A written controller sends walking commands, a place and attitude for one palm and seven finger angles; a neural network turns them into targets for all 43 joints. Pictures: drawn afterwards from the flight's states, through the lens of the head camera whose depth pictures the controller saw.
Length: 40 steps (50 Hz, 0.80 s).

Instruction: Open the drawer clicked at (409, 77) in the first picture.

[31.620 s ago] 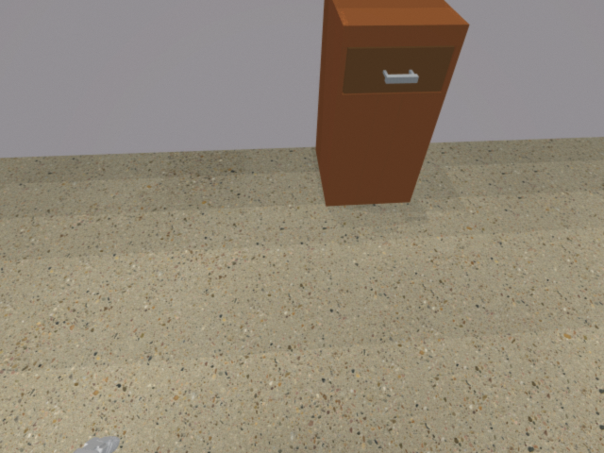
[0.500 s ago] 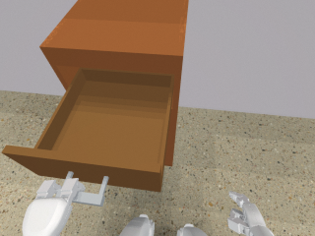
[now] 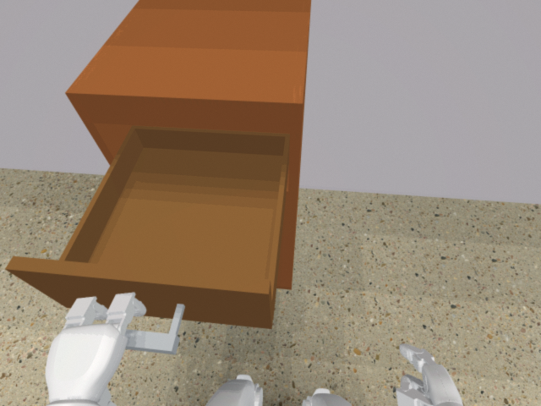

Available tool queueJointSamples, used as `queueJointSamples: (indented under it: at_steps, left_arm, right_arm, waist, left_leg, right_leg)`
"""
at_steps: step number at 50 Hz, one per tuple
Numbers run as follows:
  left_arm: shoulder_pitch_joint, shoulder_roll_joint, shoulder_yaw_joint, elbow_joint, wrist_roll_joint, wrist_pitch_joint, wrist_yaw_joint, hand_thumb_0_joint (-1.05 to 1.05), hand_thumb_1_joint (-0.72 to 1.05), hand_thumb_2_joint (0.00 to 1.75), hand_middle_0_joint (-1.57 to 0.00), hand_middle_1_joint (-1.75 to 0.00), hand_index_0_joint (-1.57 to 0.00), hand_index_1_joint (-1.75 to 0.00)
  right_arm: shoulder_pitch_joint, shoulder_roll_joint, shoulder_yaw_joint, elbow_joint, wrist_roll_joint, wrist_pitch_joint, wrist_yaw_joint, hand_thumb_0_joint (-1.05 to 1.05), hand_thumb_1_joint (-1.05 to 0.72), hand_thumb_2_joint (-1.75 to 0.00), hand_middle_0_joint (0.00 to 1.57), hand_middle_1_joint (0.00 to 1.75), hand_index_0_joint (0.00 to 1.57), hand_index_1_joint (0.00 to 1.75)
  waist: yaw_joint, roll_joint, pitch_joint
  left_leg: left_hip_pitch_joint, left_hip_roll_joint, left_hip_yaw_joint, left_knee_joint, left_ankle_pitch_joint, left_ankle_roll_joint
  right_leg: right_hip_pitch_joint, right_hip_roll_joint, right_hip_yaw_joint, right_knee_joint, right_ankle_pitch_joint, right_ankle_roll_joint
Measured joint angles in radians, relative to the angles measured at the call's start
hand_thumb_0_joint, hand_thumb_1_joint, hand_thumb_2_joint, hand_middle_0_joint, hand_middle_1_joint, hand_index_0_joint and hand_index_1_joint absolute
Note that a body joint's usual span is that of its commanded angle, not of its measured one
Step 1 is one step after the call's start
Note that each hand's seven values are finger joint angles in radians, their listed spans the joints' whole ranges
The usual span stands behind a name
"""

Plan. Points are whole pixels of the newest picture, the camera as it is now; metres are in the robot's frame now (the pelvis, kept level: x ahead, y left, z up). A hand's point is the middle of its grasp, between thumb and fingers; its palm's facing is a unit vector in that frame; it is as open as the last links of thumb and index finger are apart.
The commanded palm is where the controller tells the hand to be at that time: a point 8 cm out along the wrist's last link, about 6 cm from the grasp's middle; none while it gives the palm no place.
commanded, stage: lift the hand off the handle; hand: left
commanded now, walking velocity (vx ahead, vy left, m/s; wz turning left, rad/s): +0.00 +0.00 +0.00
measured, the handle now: (143, 324) +0.24 +0.21 -0.02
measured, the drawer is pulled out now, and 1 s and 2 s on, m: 0.30 0.30 0.30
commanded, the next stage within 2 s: none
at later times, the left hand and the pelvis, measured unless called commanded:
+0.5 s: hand (100, 352) +0.19 +0.25 +0.01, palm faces -0.04 -0.12 -0.99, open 13.8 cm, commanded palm +0.17 +0.25 +0.07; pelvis +0.01 +0.01 +0.02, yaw +0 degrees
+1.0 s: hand (86, 346) +0.19 +0.25 +0.04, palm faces +0.00 -0.13 -0.99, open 13.8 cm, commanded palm +0.17 +0.24 +0.11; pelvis +0.02 +0.02 +0.03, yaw +0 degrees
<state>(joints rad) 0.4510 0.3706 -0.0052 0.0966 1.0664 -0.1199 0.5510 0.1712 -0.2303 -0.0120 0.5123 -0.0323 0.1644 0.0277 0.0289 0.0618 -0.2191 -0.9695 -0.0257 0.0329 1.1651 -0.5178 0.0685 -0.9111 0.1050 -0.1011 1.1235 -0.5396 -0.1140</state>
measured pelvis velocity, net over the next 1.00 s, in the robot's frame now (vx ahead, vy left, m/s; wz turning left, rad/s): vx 0.02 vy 0.02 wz -0.01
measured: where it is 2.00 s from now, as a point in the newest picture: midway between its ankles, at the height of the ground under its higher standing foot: outside the picture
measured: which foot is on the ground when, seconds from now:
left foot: down 0.00-1.00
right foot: down 0.00-1.00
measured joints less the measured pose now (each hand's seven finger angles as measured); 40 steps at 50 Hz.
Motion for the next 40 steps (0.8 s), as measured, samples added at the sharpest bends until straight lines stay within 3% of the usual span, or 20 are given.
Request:
queueJointSamples:
  at_steps: [13,40]
  left_arm:
    - [0.021,0.000,-0.018,-0.024,-0.011,0.000,-0.031,0.00,-0.48,0.30,-0.32,-1.20,-0.33,-1.21]
    - [0.098,0.002,-0.035,-0.178,-0.032,0.016,-0.083,0.00,-0.48,0.30,-0.32,-1.20,-0.32,-1.20]
  right_arm:
    - [0.007,-0.009,-0.002,-0.017,0.005,0.001,0.002,0.01,-0.90,-0.90,0.20,0.30,0.20,0.30]
    - [0.010,-0.008,0.003,-0.060,0.014,0.011,0.032,0.01,-0.90,-0.90,0.20,0.30,0.20,0.30]
  waist:
    - [0.004,-0.003,0.013]
    - [0.037,0.012,0.032]
  left_leg:
    - [0.091,-0.007,0.003,-0.082,0.022,0.005]
    - [0.207,-0.022,0.011,-0.160,0.037,0.025]
  right_leg:
    - [0.090,-0.003,0.013,-0.081,0.023,0.009]
    - [0.206,-0.012,0.033,-0.160,0.040,0.032]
